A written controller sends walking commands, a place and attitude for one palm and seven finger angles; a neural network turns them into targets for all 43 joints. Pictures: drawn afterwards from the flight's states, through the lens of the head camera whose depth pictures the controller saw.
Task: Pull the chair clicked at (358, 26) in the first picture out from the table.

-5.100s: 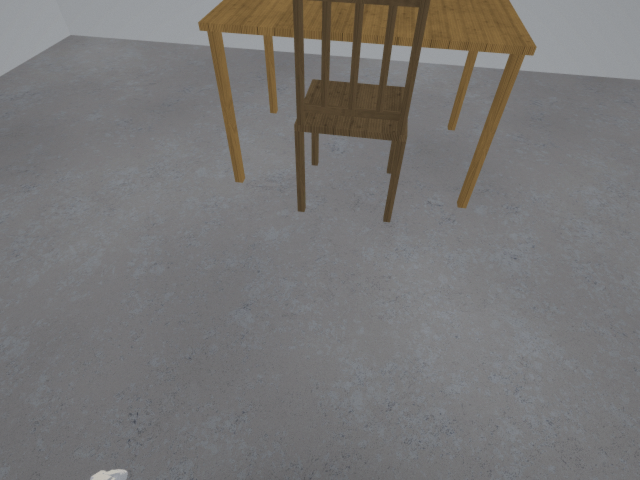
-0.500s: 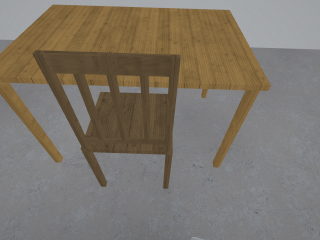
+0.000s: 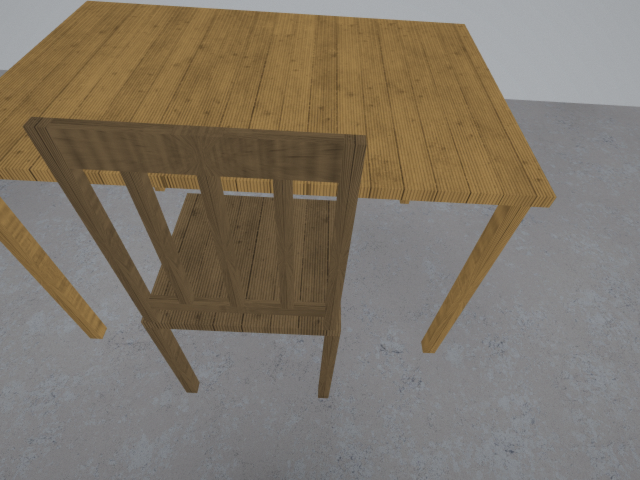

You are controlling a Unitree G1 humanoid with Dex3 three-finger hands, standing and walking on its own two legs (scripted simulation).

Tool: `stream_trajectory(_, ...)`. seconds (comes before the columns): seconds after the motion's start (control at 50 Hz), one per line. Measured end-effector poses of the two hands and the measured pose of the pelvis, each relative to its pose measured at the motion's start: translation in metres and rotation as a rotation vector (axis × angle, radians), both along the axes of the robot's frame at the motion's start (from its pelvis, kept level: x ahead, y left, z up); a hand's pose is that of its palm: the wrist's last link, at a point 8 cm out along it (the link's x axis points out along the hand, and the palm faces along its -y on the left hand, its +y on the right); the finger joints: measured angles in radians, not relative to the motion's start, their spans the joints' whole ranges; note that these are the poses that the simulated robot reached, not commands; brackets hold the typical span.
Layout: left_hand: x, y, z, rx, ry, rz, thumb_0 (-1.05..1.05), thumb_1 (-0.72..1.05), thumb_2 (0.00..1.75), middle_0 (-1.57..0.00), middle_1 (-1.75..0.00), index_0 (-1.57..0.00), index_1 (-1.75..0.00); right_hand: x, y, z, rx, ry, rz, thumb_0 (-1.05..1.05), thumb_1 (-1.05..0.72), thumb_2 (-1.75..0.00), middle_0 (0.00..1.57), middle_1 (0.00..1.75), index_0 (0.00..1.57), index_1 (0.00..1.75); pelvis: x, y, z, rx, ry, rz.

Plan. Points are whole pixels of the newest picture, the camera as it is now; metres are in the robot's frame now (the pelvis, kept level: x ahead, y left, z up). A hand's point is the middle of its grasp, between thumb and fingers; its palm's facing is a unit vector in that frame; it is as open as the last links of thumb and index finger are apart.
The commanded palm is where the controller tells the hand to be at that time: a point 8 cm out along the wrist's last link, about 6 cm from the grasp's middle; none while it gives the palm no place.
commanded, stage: come to a stop and stand still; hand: left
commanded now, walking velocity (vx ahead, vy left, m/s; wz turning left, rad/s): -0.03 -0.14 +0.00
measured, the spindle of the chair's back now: (225, 250) +0.46 +0.20 -0.05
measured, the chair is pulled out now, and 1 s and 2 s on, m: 0.00 0.00 0.00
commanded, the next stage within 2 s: look again from close up in 1.36 s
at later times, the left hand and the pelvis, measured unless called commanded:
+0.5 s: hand out of the picture -0.04 +0.12 -0.17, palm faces +0.03 -0.98 -0.18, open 7.4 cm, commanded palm none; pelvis -0.02 -0.04 +0.01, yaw +0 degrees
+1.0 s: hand out of the picture -0.02 +0.10 -0.17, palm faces +0.07 -0.98 -0.16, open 7.4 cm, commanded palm none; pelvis +0.01 -0.05 +0.01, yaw +1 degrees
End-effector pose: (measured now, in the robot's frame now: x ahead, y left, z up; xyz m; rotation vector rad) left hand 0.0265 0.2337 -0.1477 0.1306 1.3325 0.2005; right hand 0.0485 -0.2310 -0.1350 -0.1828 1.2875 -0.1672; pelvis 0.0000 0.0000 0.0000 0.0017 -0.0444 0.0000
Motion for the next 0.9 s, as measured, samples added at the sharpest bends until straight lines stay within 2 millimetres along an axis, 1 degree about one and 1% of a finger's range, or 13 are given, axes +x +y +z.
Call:
stream_trajectory(0.04, -0.005, 0.004, 0.0, 0.002, 0.019, 0.0, 0.01, 0.91, 0.9, -0.21, -0.3, -0.2, -0.29, 0.003, 0.005, 0.003, -0.003, -0.012, 0.012, 0.01, -0.92, -0.9, 0.19, 0.29, 0.2, 0.3, -0.003, 0.001, 0.002, 0.004, 0.007, -0.002)
stream_trajectory(0.12, -0.018, 0.006, 0.005, 0.007, 0.046, -0.006, 0.01, 0.91, 0.9, -0.2, -0.3, -0.2, -0.29, 0.007, 0.007, 0.007, -0.001, -0.029, 0.021, 0.0, -0.93, -0.9, 0.2, 0.29, 0.2, 0.3, -0.009, 0.001, 0.006, 0.004, 0.025, -0.004)
stream_trajectory(0.18, -0.03, 0.002, 0.009, 0.012, 0.069, -0.017, 0.01, 0.91, 0.9, -0.2, -0.3, -0.2, -0.29, 0.007, 0.005, 0.006, 0.017, -0.046, 0.018, 0.0, -0.93, -0.9, 0.2, 0.29, 0.2, 0.3, -0.014, -0.002, 0.007, 0.007, 0.035, -0.009)
stream_trajectory(0.24, -0.043, -0.006, 0.01, 0.022, 0.084, -0.026, 0.01, 0.91, 0.9, -0.2, -0.3, -0.2, -0.29, 0.001, -0.001, 0.001, 0.041, -0.054, 0.005, 0.0, -0.92, -0.9, 0.2, 0.29, 0.2, 0.3, -0.019, -0.011, 0.005, 0.019, 0.039, -0.01)
stream_trajectory(0.28, -0.053, -0.014, 0.012, 0.029, 0.094, -0.029, 0.01, 0.91, 0.9, -0.2, -0.3, -0.2, -0.29, -0.007, -0.006, -0.004, 0.059, -0.047, -0.009, 0.0, -0.92, -0.9, 0.2, 0.29, 0.2, 0.3, -0.023, -0.017, 0.004, 0.018, 0.031, -0.009)
stream_trajectory(0.34, -0.065, -0.028, 0.017, 0.02, 0.106, -0.032, 0.01, 0.91, 0.9, -0.2, -0.3, -0.2, -0.29, -0.021, -0.018, -0.005, 0.059, -0.029, -0.035, 0.0, -0.93, -0.9, 0.2, 0.29, 0.21, 0.3, -0.024, -0.023, 0.008, 0.006, 0.018, -0.003)
stream_trajectory(0.42, -0.074, -0.046, 0.016, -0.006, 0.117, -0.029, 0.01, 0.91, 0.9, -0.2, -0.3, -0.2, -0.29, -0.047, -0.03, -0.006, 0.054, 0.031, -0.043, 0.0, -0.93, -0.9, 0.2, 0.29, 0.2, 0.3, -0.023, -0.033, 0.009, 0.004, 0.008, -0.001)
stream_trajectory(0.56, -0.073, -0.072, 0.011, -0.047, 0.121, -0.011, 0.01, 0.91, 0.9, -0.2, -0.3, -0.2, -0.29, -0.096, -0.035, -0.006, 0.056, 0.181, -0.058, 0.0, -0.92, -0.9, 0.19, 0.29, 0.2, 0.3, -0.018, -0.045, 0.01, 0.003, 0.005, 0.009)
stream_trajectory(0.66, -0.069, -0.084, 0.01, -0.061, 0.128, -0.003, 0.01, 0.91, 0.9, -0.2, -0.3, -0.2, -0.29, -0.115, -0.029, -0.006, 0.074, 0.252, -0.072, 0.0, -0.92, -0.9, 0.19, 0.29, 0.2, 0.3, -0.011, -0.05, 0.009, 0.004, 0.011, 0.012)
stream_trajectory(0.7, -0.066, -0.086, 0.009, -0.062, 0.131, 0.0, 0.01, 0.91, 0.9, -0.21, -0.3, -0.2, -0.29, -0.117, -0.026, -0.006, 0.082, 0.263, -0.076, 0.0, -0.91, -0.9, 0.19, 0.29, 0.2, 0.3, -0.008, -0.052, 0.009, 0.004, 0.013, 0.012)
stream_trajectory(0.76, -0.063, -0.089, 0.009, -0.061, 0.133, 0.004, 0.01, 0.91, 0.9, -0.2, -0.3, -0.2, -0.29, -0.113, -0.022, -0.007, 0.093, 0.263, -0.078, 0.0, -0.91, -0.9, 0.19, 0.29, 0.2, 0.3, -0.004, -0.054, 0.009, 0.004, 0.014, 0.012)
stream_trajectory(0.82, -0.059, -0.09, 0.008, -0.058, 0.132, 0.008, 0.01, 0.91, 0.9, -0.2, -0.3, -0.2, -0.29, -0.102, -0.019, -0.009, 0.1, 0.245, -0.076, 0.0, -0.91, -0.9, 0.19, 0.29, 0.2, 0.3, 0.001, -0.054, 0.008, 0.005, 0.013, 0.012)
stream_trajectory(0.9, -0.054, -0.089, 0.008, -0.055, 0.128, 0.015, 0.01, 0.91, 0.9, -0.2, -0.3, -0.2, -0.29, -0.081, -0.017, -0.011, 0.103, 0.204, -0.066, 0.0, -0.91, -0.9, 0.19, 0.29, 0.2, 0.3, 0.007, -0.054, 0.007, 0.006, 0.013, 0.012)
